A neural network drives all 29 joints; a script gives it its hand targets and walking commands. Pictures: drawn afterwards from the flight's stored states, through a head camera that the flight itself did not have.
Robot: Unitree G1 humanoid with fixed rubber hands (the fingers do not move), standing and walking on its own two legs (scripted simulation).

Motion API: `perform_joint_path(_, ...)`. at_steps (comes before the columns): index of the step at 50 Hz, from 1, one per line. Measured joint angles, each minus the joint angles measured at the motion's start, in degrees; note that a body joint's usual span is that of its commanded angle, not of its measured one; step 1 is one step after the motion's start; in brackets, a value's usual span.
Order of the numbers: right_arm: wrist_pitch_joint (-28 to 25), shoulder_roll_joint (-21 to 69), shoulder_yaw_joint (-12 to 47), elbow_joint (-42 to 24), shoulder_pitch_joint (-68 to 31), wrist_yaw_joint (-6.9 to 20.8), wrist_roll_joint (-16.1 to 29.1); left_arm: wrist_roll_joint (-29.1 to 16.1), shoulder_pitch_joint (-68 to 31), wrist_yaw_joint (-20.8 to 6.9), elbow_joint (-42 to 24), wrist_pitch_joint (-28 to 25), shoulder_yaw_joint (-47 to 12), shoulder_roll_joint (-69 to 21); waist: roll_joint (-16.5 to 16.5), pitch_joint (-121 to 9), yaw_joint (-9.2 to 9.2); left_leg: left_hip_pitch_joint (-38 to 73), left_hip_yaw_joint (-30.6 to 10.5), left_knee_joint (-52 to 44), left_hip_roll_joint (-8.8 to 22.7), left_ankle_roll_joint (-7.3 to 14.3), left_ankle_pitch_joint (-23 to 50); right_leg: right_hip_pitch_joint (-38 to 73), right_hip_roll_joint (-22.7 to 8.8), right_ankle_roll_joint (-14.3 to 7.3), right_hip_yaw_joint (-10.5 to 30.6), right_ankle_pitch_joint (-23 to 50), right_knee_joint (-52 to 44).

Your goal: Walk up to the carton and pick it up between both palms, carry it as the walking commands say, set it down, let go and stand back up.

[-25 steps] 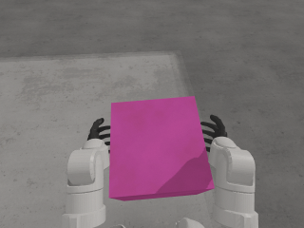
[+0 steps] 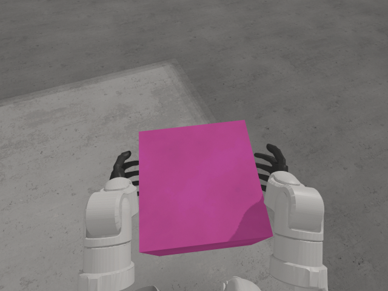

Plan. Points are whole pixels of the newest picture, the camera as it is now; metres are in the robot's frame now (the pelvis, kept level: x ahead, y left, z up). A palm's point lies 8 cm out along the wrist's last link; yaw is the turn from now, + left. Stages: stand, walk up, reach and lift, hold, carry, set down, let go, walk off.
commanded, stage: carry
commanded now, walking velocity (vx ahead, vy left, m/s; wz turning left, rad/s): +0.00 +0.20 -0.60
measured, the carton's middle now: (199, 192) +0.31 +0.01 -0.02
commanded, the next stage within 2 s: none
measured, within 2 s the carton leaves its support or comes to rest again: neither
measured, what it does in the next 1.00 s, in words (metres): steps to the left, turning right: right foot, then left foot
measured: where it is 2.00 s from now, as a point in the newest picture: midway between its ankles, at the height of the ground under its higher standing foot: outside the picture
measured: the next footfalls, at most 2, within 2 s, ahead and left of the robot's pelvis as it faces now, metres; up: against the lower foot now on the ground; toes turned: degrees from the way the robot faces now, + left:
right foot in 0.08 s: +0.03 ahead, -0.08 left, +0.00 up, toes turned -12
left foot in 0.36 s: +0.07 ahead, +0.20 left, +0.00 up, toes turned -4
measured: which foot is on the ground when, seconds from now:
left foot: down 0.00-0.10, up 0.12-0.34, down 0.36-0.62, up 0.64-0.88, down 0.90-1.00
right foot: up 0.00-0.06, down 0.08-0.36, up 0.38-0.60, down 0.62-0.92, up 0.94-1.00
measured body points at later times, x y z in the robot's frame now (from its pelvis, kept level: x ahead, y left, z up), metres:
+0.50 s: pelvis -0.02 +0.12 +0.00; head +0.03 +0.12 +0.45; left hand +0.31 +0.18 +0.04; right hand +0.24 -0.11 +0.06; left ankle +0.03 +0.21 -0.73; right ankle -0.05 +0.01 -0.69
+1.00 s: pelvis -0.01 +0.23 -0.01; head +0.04 +0.22 +0.44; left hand +0.32 +0.17 +0.03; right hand +0.15 -0.07 +0.06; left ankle +0.06 +0.31 -0.73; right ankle -0.07 +0.12 -0.70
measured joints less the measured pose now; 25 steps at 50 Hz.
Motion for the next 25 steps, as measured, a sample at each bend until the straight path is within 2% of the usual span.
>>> perform_joint_path(3, -0.24, -0.12, -0.35, -0.57, 0.31, 2.16, -1.63, -2.43, -0.64, 2.95, -0.67, 0.68, -0.23, -0.13, 1.04, 0.0, 1.63, 0.22, 1.98, 1.35, -0.49, 0.67, -0.88, 5.56, 0.83, -0.8, -2.44, 5.76, -9.19)
perform_joint_path(4, -0.44, -0.12, -0.6, -1.12, 0.26, 2.73, -1.99, -2.89, -1.25, 3.64, -1.06, 0.81, -0.15, -0.32, 0.89, -0.13, 2.21, -0.19, 2.92, 2.8, -0.86, 0.87, -1.74, 8.04, 0.88, -1.53, -2.4, 8.88, -14.52)
perform_joint_path(5, -0.85, -0.09, -1.31, -1.46, -0.02, 3.26, -2.32, -3.27, -1.79, 4.13, -0.84, 0.23, -0.36, -0.49, 2.33, 0.01, 2.65, -0.98, 3.18, 4.74, 0.03, 0.83, -2.79, 8.35, 1.66, -3.2, -2.26, 9.42, -15.88)
perform_joint_path(7, -1.52, -0.07, -2.43, -1.82, 0.03, 3.88, -2.57, -3.39, -2.79, 4.54, 0.06, -0.54, -0.77, -0.74, 3.78, 0.37, 2.35, -4.14, -0.24, 11.46, -0.67, -1.53, -9.16, 6.98, 1.86, -4.38, -1.43, 10.02, -14.91)
perform_joint_path(9, -1.4, -0.15, -2.85, -2.03, 0.32, 3.53, -2.7, -2.85, -3.76, 3.7, 1.96, -1.11, -0.59, -1.03, 3.25, 1.1, 1.51, -7.53, -4.2, 19.38, -2.54, -2.65, -11.95, 6.44, 1.05, -3.82, -0.06, 11.09, -15.34)
perform_joint_path(11, -1.0, -0.29, -2.87, -1.74, 0.69, 2.84, -2.57, -2.63, -4.28, 3.14, 3.75, -1.31, -0.16, -1.21, 2.05, 1.52, 0.46, -9.52, -6.55, 22.86, -3.09, -3.26, -11.73, 6.23, 0.58, -2.89, 1.45, 12.51, -16.58)
perform_joint_path(14, -0.31, -0.49, -2.52, -2.6, 1.29, 0.79, -0.64, -2.18, -3.75, 2.29, 3.58, -1.19, -0.47, -1.05, -0.35, 1.85, -1.34, -9.08, -8.67, 18.37, -3.14, -3.83, -9.23, 5.4, 0.08, -1.56, 4.05, 14.19, -17.66)
perform_joint_path(17, -0.17, -0.32, -3.01, -4.23, 0.72, -0.35, 1.24, -1.26, -3.49, 1.63, 1.3, -1.09, -1.13, -0.97, -1.68, 1.92, -3.04, -4.92, -8.89, 6.96, -2.8, -3.62, -6.29, 3.55, 0.11, 0.09, 6.67, 14.76, -16.54)
perform_joint_path(18, -0.36, -0.2, -3.2, -4.42, 0.37, -0.36, 1.55, -0.81, -3.59, 1.43, 0.57, -1.02, -1.2, -0.97, -1.71, 1.52, -3.57, -3.17, -8.15, 2.07, -2.37, -3.01, -1.83, 2.48, 0.26, 0.61, 7.37, 14.4, -15.2)
perform_joint_path(19, -1.04, -0.08, -3.12, -4.08, 0.23, -0.37, 1.75, -0.29, -3.8, 1.08, 0.35, -1.17, -0.95, -0.97, -2.52, 1.5, -3.82, -3.29, -7.02, 1.86, -2.65, -2.04, 1.73, 1.38, -0.27, 0.29, 7.82, 12.16, -13.02)
perform_joint_path(21, -1.58, -0.04, -2.23, -2.56, 0.17, -0.84, 1.83, 0.67, -3.22, -0.06, 0.75, -1.34, -0.25, -0.84, -2.68, 1.3, -2.6, -3.12, -4.43, 2.95, -1.99, -0.38, 1.17, -1.58, -0.09, -0.1, 6.42, 2.54, -4.13)
perform_joint_path(22, -1.38, -0.03, -1.68, -1.66, 0.18, -1.2, 1.8, 0.89, -2.51, -0.55, 1.11, -1.31, -0.04, -0.64, -2.09, 0.96, -1.97, -2.64, -3.25, 2.62, -1.43, 0.13, 0.47, -2.48, 0.18, -0.35, 5.12, 0.3, -0.6)
perform_joint_path(25, -0.57, -0.23, -0.65, 0.01, 0.69, -0.8, 0.82, -0.11, -0.75, 0.05, 1.92, -0.9, -0.18, -0.17, -0.2, -0.06, -0.6, -1.32, -0.8, 0.55, -0.85, 1.04, 0.37, -2.06, 0.68, -0.6, 1.54, -0.2, 3.16)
